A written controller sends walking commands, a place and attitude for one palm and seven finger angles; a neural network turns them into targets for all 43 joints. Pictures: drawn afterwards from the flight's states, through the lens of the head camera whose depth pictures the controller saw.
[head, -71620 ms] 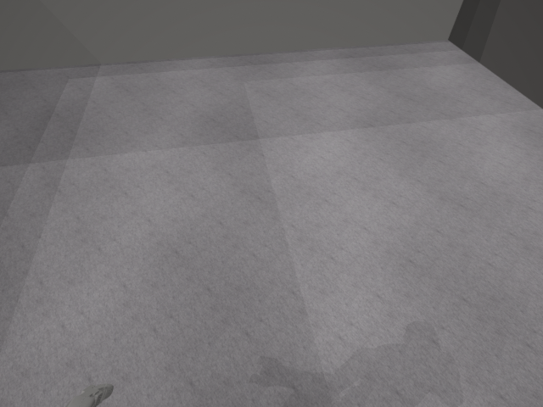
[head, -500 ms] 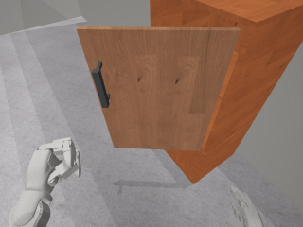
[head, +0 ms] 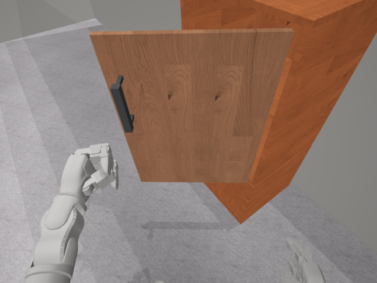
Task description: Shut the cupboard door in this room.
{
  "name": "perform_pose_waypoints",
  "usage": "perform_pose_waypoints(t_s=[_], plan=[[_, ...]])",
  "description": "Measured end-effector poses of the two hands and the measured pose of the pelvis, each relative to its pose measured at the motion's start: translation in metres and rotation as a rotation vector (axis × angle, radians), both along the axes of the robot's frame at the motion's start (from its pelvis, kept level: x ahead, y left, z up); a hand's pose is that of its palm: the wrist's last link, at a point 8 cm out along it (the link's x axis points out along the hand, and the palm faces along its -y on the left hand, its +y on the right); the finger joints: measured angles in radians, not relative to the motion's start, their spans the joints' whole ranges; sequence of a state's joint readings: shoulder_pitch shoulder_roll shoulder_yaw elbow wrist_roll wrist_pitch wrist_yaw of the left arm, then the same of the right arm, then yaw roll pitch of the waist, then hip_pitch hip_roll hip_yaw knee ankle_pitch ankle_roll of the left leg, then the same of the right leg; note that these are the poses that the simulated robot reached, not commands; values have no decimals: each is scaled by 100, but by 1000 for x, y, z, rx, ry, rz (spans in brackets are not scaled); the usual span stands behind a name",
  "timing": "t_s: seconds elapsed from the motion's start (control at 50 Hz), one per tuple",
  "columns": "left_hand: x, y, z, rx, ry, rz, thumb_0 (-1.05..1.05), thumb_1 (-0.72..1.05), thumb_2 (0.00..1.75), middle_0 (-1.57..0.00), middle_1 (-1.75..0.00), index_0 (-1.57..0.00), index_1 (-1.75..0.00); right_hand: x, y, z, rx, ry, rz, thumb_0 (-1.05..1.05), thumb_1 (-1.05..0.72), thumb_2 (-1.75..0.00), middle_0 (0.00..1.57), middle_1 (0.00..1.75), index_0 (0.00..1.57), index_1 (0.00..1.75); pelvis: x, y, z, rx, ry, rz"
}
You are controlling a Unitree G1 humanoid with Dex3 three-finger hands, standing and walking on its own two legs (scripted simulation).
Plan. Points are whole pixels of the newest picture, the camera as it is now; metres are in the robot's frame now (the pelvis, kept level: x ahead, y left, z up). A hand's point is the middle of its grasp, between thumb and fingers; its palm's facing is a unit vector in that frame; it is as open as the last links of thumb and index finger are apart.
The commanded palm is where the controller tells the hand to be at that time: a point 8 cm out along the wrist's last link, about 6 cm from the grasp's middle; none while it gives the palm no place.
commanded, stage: bring the fist close to the handle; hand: left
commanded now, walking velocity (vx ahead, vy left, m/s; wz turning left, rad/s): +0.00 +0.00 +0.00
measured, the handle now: (124, 105) +0.51 +0.20 +0.10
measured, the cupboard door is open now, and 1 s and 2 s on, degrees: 53 53 40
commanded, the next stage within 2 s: push the door shut along its arc in 1.04 s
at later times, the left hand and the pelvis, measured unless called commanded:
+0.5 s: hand (126, 137) +0.39 +0.17 +0.10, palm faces +0.04 -1.00 -0.02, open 3.1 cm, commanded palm +0.37 +0.22 +0.10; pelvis +0.01 +0.01 +0.00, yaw -1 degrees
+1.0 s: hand (133, 129) +0.42 +0.16 +0.10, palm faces +0.05 -1.00 -0.03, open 3.1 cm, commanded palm +0.39 +0.21 +0.10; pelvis +0.01 +0.00 +0.00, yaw -2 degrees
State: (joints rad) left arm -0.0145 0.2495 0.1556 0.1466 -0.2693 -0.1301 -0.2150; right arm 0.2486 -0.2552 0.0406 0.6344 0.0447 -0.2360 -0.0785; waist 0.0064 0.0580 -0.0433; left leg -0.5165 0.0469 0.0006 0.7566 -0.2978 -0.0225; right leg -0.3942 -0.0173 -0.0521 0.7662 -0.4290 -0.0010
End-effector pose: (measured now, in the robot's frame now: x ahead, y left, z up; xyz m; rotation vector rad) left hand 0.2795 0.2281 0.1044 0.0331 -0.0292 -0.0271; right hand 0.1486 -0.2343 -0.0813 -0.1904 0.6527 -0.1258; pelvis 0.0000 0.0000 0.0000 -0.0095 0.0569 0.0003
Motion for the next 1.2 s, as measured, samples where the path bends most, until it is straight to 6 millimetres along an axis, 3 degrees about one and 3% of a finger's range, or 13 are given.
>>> perform_pose_waypoints(t_s=[0.1,0.26,0.4,0.56,0.66,0.9,1.2], plan=[[20,3,-8,-24,40,43,2,90,90,-130,-150,-131,-150,-9,-3,0,-10,36,-30,1,-91,-90,20,30,21,30,2,3,2,6,5,-14],[46,3,5,-3,-45,60,2,90,90,-130,-150,-130,-150,-16,-4,-5,-17,94,-36,1,-91,-90,20,30,21,30,5,7,1,2,18,-17],[71,-3,-9,-17,46,50,2,90,90,-130,-150,-131,-150,-20,-5,-8,-19,136,-58,1,-91,-90,20,30,21,30,6,8,2,2,30,-18],[105,-12,7,-9,-27,59,2,90,90,-130,-150,-131,-150,-32,-8,-16,-18,199,-76,1,-91,-90,20,30,21,30,8,7,0,1,51,-20],[122,-16,4,-13,23,56,2,90,90,-130,-150,-131,-150,-47,-13,-21,-7,251,-105,1,-91,-90,20,30,21,30,10,5,0,3,64,-26],[120,-20,-3,-9,2,76,2,90,90,-130,-150,-130,-150,-73,-24,-29,-1,334,-149,1,-91,-90,20,30,21,30,11,1,-1,8,70,-38],[118,-8,1,-18,11,76,2,90,90,-130,-150,-131,-150,-65,-28,-24,-12,301,-146,1,-91,-90,20,30,21,30,5,-1,-1,4,68,-32]])
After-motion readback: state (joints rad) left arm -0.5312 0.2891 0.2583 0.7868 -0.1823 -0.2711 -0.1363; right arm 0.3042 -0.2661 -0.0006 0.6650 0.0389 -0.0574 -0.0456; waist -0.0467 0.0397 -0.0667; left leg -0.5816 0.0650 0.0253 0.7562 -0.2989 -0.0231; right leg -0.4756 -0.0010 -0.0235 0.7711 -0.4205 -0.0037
